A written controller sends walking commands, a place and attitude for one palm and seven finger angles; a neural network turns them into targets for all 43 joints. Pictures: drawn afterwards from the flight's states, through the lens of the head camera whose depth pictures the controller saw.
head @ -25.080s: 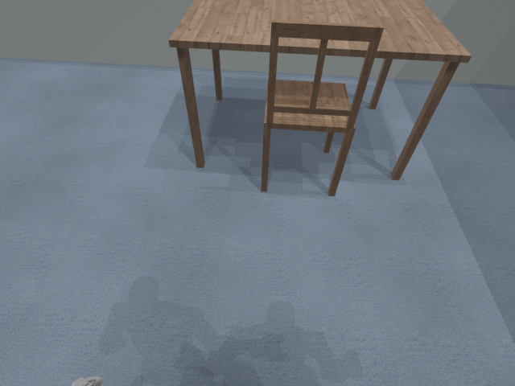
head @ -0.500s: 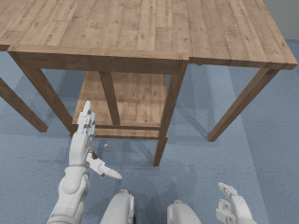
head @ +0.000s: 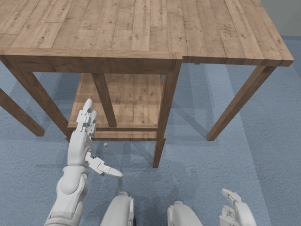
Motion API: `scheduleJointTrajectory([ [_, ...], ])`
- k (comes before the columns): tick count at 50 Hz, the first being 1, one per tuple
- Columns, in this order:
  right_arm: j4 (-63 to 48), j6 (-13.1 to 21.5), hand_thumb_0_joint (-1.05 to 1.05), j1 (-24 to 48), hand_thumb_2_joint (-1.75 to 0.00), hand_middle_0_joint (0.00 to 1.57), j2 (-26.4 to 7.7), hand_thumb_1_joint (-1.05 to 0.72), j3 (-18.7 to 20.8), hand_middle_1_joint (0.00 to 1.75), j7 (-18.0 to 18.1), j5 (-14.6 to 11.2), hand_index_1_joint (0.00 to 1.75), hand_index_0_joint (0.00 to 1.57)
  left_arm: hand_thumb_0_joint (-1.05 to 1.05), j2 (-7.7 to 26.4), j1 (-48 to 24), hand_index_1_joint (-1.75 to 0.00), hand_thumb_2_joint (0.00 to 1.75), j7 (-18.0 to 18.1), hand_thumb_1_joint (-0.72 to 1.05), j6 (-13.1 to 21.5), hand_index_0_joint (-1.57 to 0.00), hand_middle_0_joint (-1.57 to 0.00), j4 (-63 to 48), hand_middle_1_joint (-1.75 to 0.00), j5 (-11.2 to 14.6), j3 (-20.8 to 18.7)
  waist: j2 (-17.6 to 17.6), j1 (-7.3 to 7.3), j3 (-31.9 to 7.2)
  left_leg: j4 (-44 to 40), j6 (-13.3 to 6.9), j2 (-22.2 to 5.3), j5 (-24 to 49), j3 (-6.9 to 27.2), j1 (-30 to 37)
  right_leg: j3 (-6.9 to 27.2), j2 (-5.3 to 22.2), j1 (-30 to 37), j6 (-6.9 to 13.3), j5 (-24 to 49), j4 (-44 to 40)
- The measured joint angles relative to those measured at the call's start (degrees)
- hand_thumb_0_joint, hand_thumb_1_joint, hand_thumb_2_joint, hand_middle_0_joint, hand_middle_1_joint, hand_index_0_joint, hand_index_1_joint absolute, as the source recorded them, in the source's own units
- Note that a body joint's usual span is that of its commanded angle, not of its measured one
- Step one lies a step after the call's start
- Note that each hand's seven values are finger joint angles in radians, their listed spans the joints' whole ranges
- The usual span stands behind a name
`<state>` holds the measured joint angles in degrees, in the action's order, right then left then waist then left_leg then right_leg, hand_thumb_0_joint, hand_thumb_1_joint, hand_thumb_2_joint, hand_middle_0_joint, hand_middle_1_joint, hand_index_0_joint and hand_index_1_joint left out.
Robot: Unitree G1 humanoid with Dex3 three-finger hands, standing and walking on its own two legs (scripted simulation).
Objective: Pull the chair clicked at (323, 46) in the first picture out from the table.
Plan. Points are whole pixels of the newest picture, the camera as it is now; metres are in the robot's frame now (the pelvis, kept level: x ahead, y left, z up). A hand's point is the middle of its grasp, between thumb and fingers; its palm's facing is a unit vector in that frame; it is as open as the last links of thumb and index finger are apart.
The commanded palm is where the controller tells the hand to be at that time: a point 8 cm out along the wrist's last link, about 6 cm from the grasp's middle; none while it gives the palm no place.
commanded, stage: aim the fingers beside a spindle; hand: left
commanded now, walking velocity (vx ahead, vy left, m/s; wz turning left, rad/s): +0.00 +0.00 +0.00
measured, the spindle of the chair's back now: (106, 103) +0.45 +0.15 +0.01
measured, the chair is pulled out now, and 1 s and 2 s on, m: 0.03 0.03 0.03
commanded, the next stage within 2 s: push the fingers through the gap in 1.56 s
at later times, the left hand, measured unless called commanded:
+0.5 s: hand (103, 139) +0.33 +0.14 +0.02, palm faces +0.00 -1.00 +0.00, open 16.9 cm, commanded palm +0.31 +0.19 +0.02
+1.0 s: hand (106, 133) +0.34 +0.13 +0.03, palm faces -0.02 -1.00 -0.01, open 16.9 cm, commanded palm +0.33 +0.17 +0.02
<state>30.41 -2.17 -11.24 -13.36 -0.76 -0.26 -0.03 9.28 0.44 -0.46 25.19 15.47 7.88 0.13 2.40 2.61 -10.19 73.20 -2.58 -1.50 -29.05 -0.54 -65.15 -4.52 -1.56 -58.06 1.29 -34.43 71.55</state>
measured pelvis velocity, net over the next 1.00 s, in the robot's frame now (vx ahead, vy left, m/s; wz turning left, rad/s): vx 0.00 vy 0.01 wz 0.00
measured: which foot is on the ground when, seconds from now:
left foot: down 0.00-1.00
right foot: down 0.00-1.00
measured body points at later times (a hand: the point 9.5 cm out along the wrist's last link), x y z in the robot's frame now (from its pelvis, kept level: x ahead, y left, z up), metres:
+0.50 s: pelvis +0.00 +0.00 +0.00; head +0.10 +0.02 +0.44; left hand +0.32 +0.19 +0.02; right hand +0.16 -0.24 -0.10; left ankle +0.05 +0.09 -0.62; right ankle +0.00 -0.11 -0.62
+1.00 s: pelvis +0.00 +0.01 +0.00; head +0.10 +0.02 +0.44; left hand +0.34 +0.18 +0.03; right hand +0.14 -0.24 -0.11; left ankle +0.05 +0.09 -0.62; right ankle +0.00 -0.11 -0.62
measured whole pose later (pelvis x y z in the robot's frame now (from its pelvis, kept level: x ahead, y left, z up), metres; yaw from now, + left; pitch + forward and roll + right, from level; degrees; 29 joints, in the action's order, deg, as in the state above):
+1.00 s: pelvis +0.00 +0.01 +0.00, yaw +0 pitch +21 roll -4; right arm 31.8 -3.6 -11.6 -13.5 -0.5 -0.9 0.3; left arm 9.1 -7.9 1.1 26.3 23.0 6.7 -0.4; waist 2.4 3.1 -10.1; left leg 73.0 -3.3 -1.2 -28.9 -1.0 -65.4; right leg -4.0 -1.3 -58.2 0.5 -34.0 71.0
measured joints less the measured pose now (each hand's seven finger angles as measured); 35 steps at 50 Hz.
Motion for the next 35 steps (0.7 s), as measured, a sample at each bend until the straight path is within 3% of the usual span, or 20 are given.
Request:
scheduleJointTrajectory([
  [11, 0.6, 0.2, 0.01, 0.3, -0.90, 0.21, -0.2, -0.91, 0.3, 0.30, 0.0, 0.2, 0.30, 0.21, -0.02, 0.4, -1.6, -0.07, 0.29, 0.1, -0.50, 1.4, -0.05, -0.06, 2.3, -0.08, -0.1, -1.0, -0.3, 0.13, 0.1, 0.4, 0.1, 0.0, -0.4, 0.1, -0.3, -0.1, 0.0, -0.3, 0.1, -0.4, 0.4],
  [35, 1.3, -0.4, 0.01, 0.3, -0.90, 0.21, -0.2, -0.91, 0.2, 0.30, 0.0, 0.2, 0.30, 0.21, -0.02, 0.8, -5.6, -0.08, 0.30, -0.9, -0.50, 1.0, -0.06, -0.06, 5.4, -0.08, 0.6, -1.9, -0.2, 0.21, 0.3, 0.2, -0.4, 0.1, -0.2, 0.0, -0.5, 0.1, 0.1, -0.3, -0.4, 0.0, -0.2],
])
